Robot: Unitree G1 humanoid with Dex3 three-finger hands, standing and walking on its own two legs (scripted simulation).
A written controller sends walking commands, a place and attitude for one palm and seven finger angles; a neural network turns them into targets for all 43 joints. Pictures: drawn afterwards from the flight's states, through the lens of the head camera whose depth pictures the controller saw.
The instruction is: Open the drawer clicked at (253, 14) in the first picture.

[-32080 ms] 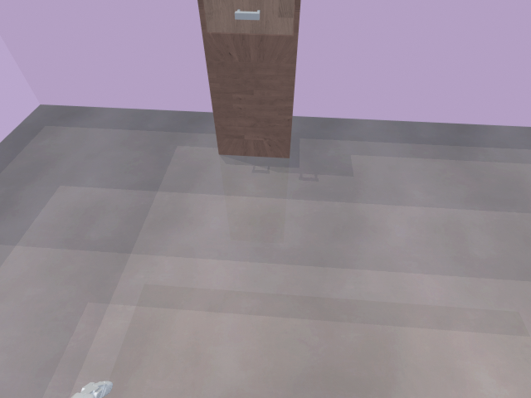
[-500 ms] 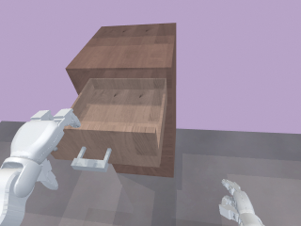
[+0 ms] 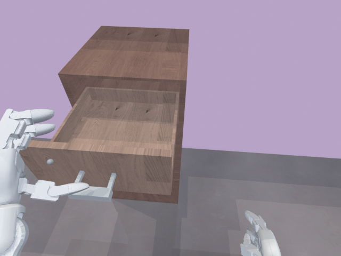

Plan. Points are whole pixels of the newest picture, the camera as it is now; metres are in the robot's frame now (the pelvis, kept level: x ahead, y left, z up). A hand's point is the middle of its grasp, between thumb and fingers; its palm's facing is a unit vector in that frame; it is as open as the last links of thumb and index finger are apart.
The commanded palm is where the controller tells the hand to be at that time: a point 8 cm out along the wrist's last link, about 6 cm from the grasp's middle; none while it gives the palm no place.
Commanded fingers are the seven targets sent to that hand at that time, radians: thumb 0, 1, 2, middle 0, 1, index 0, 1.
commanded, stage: draw the hand back to the body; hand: left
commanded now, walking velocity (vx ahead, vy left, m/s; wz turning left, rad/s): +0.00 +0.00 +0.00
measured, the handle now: (93, 184) +0.26 +0.23 +0.02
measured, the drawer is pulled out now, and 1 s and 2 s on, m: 0.30 0.30 0.30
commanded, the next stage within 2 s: step back with the hand held close in 0.72 s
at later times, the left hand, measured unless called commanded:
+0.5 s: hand (43, 169) +0.19 +0.24 +0.19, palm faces +0.45 -0.80 -0.40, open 8.8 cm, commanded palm +0.14 +0.28 +0.21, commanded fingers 0.00 0.90 0.90 -0.20 -0.30 -0.20 -0.30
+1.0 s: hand (44, 179) +0.18 +0.24 +0.18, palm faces +0.39 -0.80 -0.45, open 7.4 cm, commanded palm +0.11 +0.28 +0.21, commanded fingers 0.00 0.90 0.90 -0.20 -0.30 -0.20 -0.30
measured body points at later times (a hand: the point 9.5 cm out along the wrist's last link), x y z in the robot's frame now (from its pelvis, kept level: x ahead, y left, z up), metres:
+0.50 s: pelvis +0.01 +0.00 +0.00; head -0.01 -0.03 +0.45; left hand +0.16 +0.28 +0.22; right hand +0.21 -0.21 -0.08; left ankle +0.01 +0.13 -0.74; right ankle -0.03 -0.11 -0.74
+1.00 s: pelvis -0.01 +0.00 +0.00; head -0.01 -0.02 +0.45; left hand +0.15 +0.28 +0.20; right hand +0.18 -0.23 -0.09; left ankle +0.01 +0.13 -0.74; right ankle -0.03 -0.11 -0.74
